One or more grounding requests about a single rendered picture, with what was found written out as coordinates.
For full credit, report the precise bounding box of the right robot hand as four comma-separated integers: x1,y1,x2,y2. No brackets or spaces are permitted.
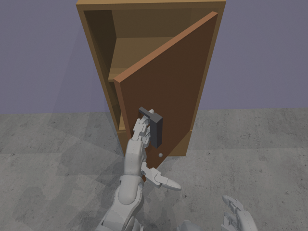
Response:
221,195,258,231

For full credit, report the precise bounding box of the cupboard door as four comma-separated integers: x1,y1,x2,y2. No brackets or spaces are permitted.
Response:
113,12,218,183

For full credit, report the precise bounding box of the robot left forearm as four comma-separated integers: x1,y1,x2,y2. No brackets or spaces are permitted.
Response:
95,174,144,231

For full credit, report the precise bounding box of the robot left thigh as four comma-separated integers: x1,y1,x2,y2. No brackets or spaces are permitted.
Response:
132,221,144,231

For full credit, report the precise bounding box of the handle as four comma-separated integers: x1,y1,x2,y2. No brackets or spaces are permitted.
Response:
139,107,163,149

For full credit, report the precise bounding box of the left robot hand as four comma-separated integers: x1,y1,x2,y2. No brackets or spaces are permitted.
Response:
124,109,181,191

